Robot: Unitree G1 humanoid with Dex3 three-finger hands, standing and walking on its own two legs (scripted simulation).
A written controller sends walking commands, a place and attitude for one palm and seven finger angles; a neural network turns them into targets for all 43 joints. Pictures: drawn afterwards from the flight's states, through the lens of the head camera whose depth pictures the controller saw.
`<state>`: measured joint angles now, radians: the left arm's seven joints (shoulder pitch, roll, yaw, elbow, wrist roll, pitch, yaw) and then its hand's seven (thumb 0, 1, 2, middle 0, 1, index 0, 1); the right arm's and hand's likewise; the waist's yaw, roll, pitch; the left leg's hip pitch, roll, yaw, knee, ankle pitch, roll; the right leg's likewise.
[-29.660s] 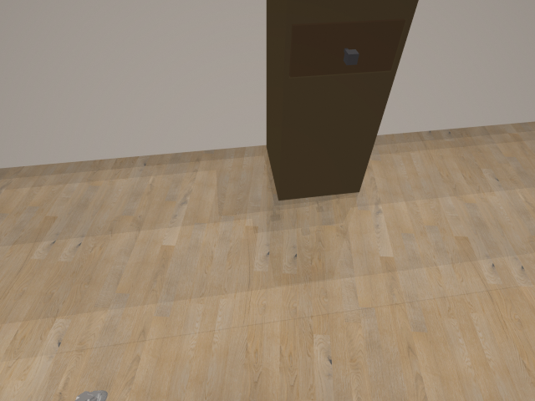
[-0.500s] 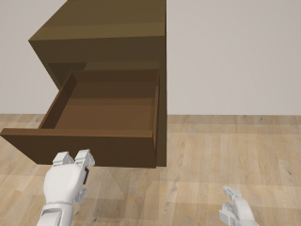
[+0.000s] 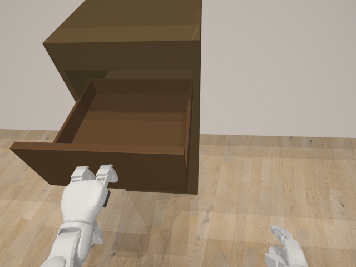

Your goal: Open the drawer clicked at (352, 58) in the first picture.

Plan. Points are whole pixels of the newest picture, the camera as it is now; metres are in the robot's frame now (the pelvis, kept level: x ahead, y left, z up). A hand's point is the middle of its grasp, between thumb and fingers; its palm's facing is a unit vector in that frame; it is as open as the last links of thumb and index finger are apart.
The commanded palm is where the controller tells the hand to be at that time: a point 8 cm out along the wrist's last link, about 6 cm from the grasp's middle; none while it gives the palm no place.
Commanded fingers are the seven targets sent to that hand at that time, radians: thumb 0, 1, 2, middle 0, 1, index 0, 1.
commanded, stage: lift the hand off the handle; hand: left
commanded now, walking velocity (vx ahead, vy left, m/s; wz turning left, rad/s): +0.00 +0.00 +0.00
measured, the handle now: (100, 187) +0.28 +0.22 +0.02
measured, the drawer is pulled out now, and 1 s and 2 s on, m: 0.30 0.29 0.29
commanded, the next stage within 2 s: draw the hand back to the body in 1.34 s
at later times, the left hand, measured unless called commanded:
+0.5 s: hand (89, 195) +0.25 +0.22 +0.05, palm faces +0.01 -0.10 -1.00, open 13.2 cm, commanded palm +0.23 +0.22 +0.13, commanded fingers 0.00 -0.50 0.30 -0.30 -1.20 -0.30 -1.20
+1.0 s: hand (76, 174) +0.26 +0.22 +0.12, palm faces +0.06 -0.10 -0.99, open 13.3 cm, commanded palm +0.23 +0.23 +0.20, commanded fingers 0.00 -0.50 0.30 -0.30 -1.20 -0.30 -1.20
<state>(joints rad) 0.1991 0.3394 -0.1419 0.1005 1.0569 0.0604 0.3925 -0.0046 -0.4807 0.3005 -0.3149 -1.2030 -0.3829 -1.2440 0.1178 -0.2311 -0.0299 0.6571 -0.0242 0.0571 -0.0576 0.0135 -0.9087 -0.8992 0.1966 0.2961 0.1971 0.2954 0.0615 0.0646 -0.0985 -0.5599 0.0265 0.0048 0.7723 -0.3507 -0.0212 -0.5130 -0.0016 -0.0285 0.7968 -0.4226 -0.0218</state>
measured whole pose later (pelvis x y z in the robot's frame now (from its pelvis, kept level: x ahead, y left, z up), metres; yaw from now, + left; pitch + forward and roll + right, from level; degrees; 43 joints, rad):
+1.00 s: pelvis +0.02 +0.00 +0.03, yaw +1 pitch +1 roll +1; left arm 0.19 0.46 -0.12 -0.25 0.91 0.10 0.08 0.00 -0.49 0.30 -0.38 -1.23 -0.41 -1.23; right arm 0.05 -0.24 0.02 0.64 0.00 0.07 -0.05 0.01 -0.91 -0.90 0.20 0.30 0.20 0.30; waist 0.12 0.11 -0.02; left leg -0.25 0.01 0.00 0.49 -0.25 -0.01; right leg -0.20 -0.01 -0.04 0.51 -0.32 -0.01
